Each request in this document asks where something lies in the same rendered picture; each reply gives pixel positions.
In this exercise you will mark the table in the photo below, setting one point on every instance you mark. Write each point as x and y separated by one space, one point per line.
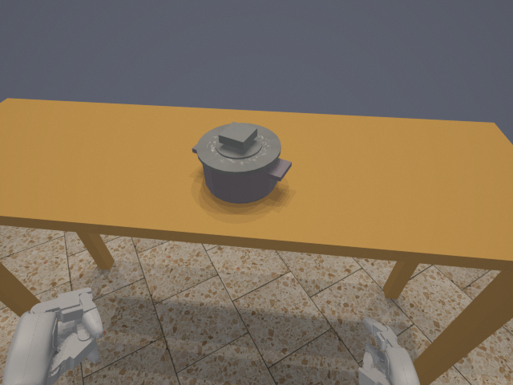
436 192

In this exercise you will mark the knob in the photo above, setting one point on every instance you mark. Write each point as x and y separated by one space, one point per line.
238 135

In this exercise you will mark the pot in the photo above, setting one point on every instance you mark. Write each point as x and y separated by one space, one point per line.
245 188

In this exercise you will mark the left robot hand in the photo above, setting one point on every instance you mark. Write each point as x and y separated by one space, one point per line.
38 333

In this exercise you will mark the right robot hand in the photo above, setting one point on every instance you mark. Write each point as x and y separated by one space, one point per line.
395 367

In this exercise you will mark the lid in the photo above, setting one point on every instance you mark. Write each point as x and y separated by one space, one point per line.
261 153

